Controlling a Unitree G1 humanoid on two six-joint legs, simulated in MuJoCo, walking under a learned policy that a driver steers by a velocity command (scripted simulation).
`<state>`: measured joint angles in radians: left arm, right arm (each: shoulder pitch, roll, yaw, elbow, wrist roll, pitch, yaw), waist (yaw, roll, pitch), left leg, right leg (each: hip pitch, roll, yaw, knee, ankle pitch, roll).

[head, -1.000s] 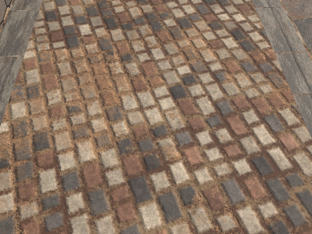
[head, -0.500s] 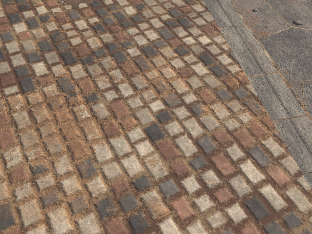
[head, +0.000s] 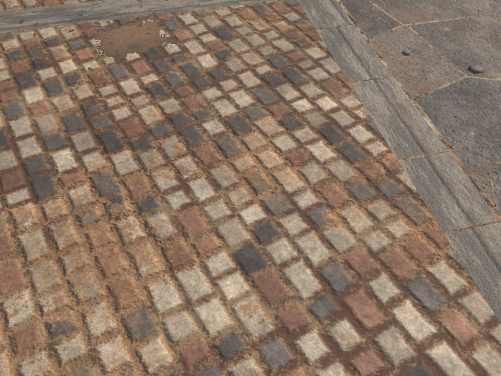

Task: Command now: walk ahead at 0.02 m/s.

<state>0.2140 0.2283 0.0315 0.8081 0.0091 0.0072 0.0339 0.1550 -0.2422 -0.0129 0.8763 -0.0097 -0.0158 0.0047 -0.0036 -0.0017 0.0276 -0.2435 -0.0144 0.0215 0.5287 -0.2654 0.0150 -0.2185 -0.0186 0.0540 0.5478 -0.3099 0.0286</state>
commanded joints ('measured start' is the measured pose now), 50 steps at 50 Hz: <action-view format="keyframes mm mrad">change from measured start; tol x32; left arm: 1 9 122 30 -32 -2 -9 5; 18 353 223 86 151 -11 -119 -24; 50 -52 112 41 -76 4 -118 -12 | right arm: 1 -14 -101 -23 -27 4 -4 -6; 50 85 -145 -76 -108 13 -72 -2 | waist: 1 0 -7 -63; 32 52 -92 102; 39 -138 151 -398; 50 -14 53 -4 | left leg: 1 43 51 -50 -66 239 21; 11 17 225 -374 -261 -539 185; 15 -120 220 -416 -245 -298 189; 21 -678 45 -177 590 -140 54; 36 89 -73 107 88 145 162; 38 671 294 -634 -58 -89 395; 50 -24 115 -205 -372 301 235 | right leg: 1 26 -34 34 -70 309 -31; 10 -197 32 -38 28 -246 -75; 15 37 12 -42 -74 -54 -123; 18 465 -362 489 -314 140 -260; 31 201 -236 -165 -418 460 -146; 36 203 -237 -254 90 1102 -85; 37 -28 -196 -248 366 852 -48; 38 -429 6 -184 780 -191 8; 39 -519 42 52 909 -259 -17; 50 -399 -119 -15 278 351 18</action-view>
